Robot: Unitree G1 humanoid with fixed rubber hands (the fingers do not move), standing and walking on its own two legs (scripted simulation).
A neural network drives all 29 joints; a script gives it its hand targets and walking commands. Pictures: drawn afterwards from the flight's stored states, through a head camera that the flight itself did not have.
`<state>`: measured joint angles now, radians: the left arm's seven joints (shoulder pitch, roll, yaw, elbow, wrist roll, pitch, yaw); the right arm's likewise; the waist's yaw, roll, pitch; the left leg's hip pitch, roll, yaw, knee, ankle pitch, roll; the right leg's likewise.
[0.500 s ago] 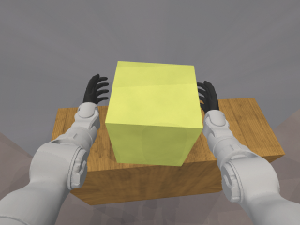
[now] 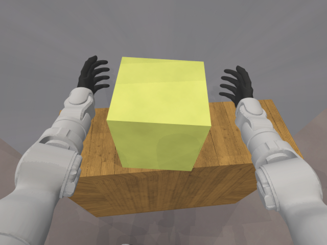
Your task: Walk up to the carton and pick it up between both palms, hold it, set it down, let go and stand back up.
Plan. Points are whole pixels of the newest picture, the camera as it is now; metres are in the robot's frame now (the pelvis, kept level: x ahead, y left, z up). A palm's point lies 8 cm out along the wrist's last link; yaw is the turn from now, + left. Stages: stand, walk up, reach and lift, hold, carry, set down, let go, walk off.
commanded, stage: set down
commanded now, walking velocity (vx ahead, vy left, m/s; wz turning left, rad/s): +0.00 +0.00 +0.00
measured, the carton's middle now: (159, 118) +0.44 +0.03 +0.02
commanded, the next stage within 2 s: none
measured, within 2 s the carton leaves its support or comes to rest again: neither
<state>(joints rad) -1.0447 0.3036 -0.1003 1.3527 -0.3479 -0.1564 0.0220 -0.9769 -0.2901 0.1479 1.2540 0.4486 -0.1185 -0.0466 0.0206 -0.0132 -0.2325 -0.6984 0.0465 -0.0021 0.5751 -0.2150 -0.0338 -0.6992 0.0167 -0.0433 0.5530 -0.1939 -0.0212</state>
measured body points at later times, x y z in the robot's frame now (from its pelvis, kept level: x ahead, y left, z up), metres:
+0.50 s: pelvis +0.01 +0.00 +0.02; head +0.04 +0.01 +0.47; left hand +0.47 +0.23 +0.18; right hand +0.48 -0.19 +0.18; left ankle +0.02 +0.14 -0.72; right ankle +0.03 -0.10 -0.72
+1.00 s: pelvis +0.02 +0.00 +0.02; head +0.03 +0.01 +0.47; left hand +0.43 +0.24 +0.15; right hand +0.43 -0.19 +0.13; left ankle +0.02 +0.14 -0.72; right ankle +0.03 -0.10 -0.72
